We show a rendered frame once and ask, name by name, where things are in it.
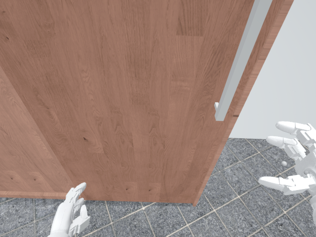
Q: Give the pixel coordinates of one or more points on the handle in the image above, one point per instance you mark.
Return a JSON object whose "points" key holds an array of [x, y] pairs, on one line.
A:
{"points": [[254, 24]]}

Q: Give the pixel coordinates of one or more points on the right robot hand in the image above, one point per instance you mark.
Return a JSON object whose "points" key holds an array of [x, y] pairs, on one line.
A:
{"points": [[295, 184]]}

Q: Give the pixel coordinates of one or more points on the wardrobe door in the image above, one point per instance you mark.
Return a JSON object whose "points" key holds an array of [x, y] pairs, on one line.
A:
{"points": [[124, 90], [27, 162]]}

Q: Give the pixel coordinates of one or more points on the left robot hand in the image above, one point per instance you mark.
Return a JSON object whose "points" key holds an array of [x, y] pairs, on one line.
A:
{"points": [[64, 218]]}

